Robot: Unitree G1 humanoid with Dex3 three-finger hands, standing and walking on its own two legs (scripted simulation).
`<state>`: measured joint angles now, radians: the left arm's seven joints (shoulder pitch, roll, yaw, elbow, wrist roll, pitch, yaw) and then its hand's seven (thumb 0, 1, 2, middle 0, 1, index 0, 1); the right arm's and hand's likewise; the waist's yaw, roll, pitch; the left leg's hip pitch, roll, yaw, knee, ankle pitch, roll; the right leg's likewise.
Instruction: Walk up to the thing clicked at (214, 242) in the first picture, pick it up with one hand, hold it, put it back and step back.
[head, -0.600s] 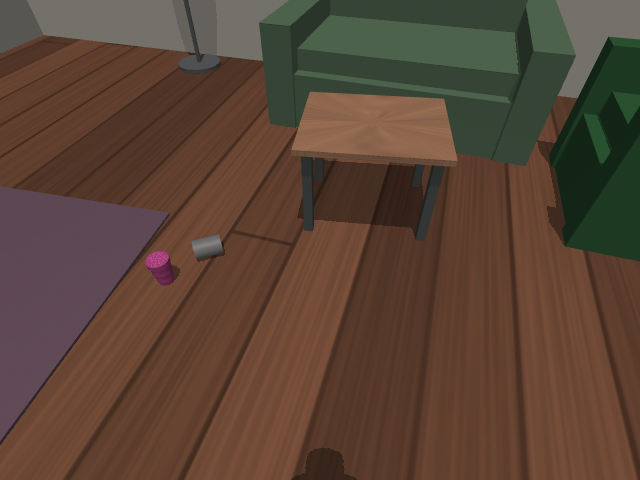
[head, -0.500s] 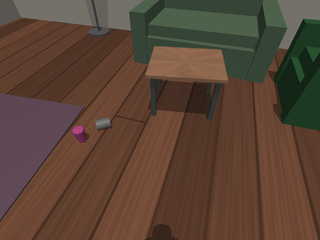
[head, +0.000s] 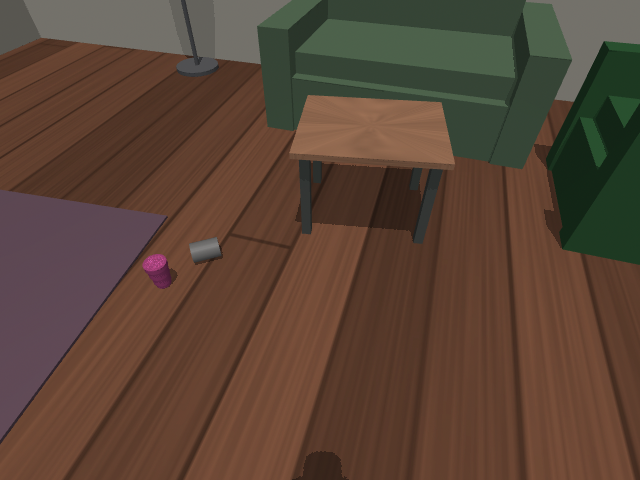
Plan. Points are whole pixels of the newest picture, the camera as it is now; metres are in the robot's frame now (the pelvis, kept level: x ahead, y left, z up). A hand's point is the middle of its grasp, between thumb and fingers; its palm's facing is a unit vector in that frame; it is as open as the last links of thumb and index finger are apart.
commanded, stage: stand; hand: left
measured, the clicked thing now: (205, 249) +1.18 +0.53 -0.74
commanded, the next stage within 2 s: walk up in 0.52 s
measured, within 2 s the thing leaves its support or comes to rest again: neither
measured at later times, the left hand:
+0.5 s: hand out of the picture +0.08 +0.25 -0.16, palm faces -0.02 -0.94 -0.34, open 7.4 cm
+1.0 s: hand out of the picture +0.15 +0.39 -0.18, palm faces +0.08 -0.93 -0.37, open 7.4 cm
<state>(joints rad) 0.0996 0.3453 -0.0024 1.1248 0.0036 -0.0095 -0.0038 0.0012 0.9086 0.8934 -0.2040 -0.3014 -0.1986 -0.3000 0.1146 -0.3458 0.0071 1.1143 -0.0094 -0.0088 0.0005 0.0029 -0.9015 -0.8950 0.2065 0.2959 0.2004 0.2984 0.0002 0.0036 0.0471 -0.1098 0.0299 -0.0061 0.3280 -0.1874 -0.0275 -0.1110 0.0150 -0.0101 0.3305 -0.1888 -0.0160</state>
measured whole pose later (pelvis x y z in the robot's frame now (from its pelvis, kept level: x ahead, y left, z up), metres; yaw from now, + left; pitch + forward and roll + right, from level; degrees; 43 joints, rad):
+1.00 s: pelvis +0.13 +0.10 -0.03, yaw +8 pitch -3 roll +0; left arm 0.24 0.47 0.07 0.98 0.02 -0.02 -0.05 0.01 0.91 0.89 -0.20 -0.30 -0.20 -0.30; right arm 0.29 -0.39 -0.09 0.92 -0.02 -0.05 0.07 0.00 -0.90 -0.89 0.21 0.30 0.20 0.30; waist -0.03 -0.06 0.08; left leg -0.32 0.04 0.04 0.65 -0.28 0.01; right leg -0.33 -0.05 0.01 1.13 -0.48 -0.06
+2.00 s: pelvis +0.56 +0.14 -0.01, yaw +15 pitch -3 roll +0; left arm 0.35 0.42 0.04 0.84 -0.01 -0.03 -0.04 0.00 0.91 0.89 -0.20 -0.30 -0.20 -0.30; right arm 0.26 -0.36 -0.03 0.78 0.00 -0.08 0.04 0.00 -0.90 -0.89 0.21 0.30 0.20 0.30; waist 0.01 -0.05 0.09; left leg -0.24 0.02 0.07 0.54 -0.24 0.03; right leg -0.43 -0.03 0.04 1.12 -0.40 -0.04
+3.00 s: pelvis +0.75 +0.15 -0.03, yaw +14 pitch -3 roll -1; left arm 0.27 0.38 0.02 0.92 0.01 -0.05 0.01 0.00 0.91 0.89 -0.21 -0.30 -0.20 -0.30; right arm 0.19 -0.40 -0.03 0.85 -0.01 0.01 0.03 0.00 -0.90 -0.89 0.21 0.30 0.20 0.30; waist 0.00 0.04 0.10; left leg -0.37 0.06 0.01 0.69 -0.28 0.00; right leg -0.29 0.00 -0.06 0.65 -0.30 -0.02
